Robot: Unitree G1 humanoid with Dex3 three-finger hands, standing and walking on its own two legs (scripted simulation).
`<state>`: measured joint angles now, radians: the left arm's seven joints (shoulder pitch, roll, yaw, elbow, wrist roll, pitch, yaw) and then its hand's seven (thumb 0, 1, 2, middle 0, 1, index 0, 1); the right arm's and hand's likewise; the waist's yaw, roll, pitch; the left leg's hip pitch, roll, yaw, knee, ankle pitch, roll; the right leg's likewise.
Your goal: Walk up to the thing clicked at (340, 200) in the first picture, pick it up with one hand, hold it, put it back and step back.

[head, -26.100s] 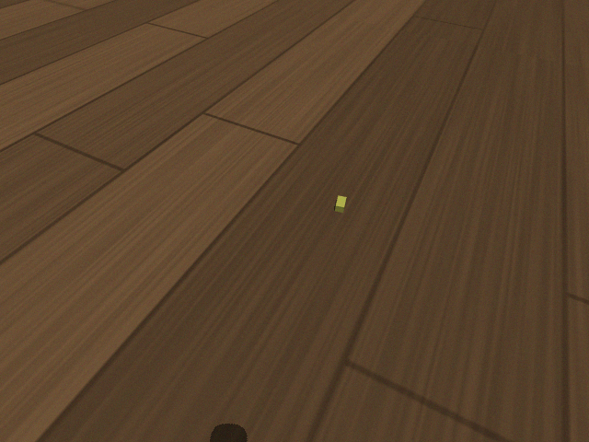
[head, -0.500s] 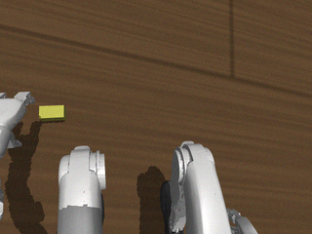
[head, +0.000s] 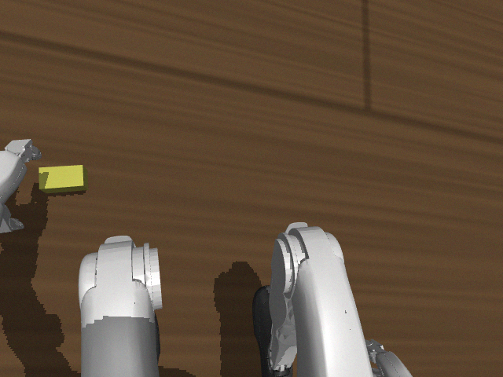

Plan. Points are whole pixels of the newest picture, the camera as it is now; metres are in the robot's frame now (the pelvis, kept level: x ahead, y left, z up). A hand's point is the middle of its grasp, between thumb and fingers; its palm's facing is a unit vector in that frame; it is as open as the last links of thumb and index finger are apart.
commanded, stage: rise first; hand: left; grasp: from above
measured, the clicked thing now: (64, 179) +0.45 +0.30 -0.29
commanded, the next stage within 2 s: approach in 1.80 s
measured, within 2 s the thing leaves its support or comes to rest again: neither
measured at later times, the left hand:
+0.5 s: hand (14, 191) +0.40 +0.34 -0.19, palm faces -0.46 -0.10 -0.89, open 12.4 cm
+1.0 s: hand (11, 183) +0.41 +0.34 -0.18, palm faces -0.46 -0.09 -0.89, open 12.6 cm
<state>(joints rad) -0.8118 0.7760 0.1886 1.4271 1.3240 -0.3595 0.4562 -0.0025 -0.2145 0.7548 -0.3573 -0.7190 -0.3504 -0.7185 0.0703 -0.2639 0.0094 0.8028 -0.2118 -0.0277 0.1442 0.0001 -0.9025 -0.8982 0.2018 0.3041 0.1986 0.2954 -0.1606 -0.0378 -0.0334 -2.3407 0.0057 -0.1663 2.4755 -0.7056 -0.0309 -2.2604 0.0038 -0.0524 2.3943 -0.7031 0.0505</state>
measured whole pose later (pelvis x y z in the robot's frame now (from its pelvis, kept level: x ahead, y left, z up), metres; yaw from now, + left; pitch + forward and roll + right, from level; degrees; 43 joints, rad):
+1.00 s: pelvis +0.00 +0.00 +0.00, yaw -1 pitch +32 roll -9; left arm -0.87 0.83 0.18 1.47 1.32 -0.34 0.45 0.00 -0.27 0.81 -0.36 -0.73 -0.33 -0.75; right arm 0.09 -0.27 0.06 0.78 -0.22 -0.04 0.16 0.00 -0.91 -0.90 0.20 0.30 0.20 0.30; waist -0.20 -0.04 -0.02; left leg -2.36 0.00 -0.18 2.50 -0.71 -0.02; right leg -2.26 0.01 -0.07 2.40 -0.70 0.05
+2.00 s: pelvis -0.01 +0.00 +0.00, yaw -1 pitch +32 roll -9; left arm -0.89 0.81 0.14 1.48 1.32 -0.33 0.43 0.00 -0.21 0.75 -0.42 -0.68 -0.39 -0.70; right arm 0.10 -0.27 0.06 0.77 -0.19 -0.05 0.15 0.00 -0.91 -0.90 0.20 0.30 0.20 0.30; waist -0.20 -0.03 -0.04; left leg -2.35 0.00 -0.17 2.47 -0.68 -0.02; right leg -2.26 0.00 -0.06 2.37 -0.68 0.05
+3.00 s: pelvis -0.01 +0.01 +0.00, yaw -2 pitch +30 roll -11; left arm -0.99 0.84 0.09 1.61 1.39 -0.36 0.52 0.00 -0.18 0.72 -0.39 -0.73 -0.39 -0.72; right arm 0.07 -0.29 0.12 0.72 -0.22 -0.08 0.16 0.00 -0.90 -0.89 0.20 0.30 0.20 0.30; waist -0.26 -0.08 0.01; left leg -2.35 -0.01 -0.20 2.50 -0.69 -0.01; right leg -2.24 0.01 -0.08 2.38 -0.68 0.05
